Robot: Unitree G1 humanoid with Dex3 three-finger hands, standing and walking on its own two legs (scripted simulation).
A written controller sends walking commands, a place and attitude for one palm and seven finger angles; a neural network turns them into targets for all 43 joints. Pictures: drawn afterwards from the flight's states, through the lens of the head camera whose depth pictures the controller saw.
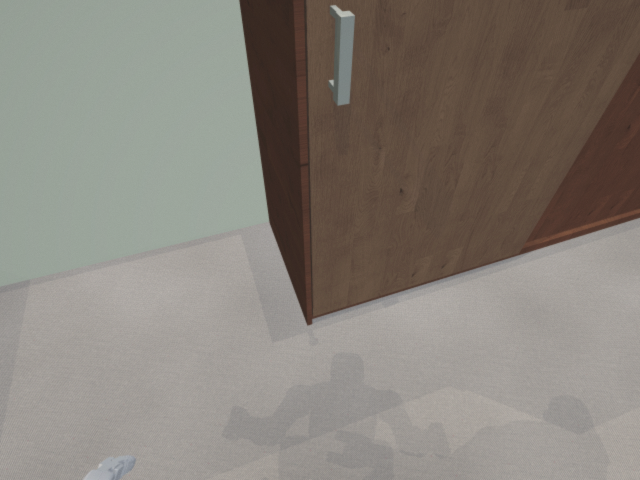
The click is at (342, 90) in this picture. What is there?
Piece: wardrobe's sliding door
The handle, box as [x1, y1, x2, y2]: [328, 5, 354, 105]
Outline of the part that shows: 330,6 330,13 335,18 334,79 328,80 328,86 333,92 334,101 338,105 348,103 349,101 354,15 349,11 342,11 335,5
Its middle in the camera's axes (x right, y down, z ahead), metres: +0.03 -0.32 +0.67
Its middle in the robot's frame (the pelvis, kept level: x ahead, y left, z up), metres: +0.74 +0.01 +0.19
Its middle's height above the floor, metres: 0.96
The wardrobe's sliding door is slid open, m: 0.00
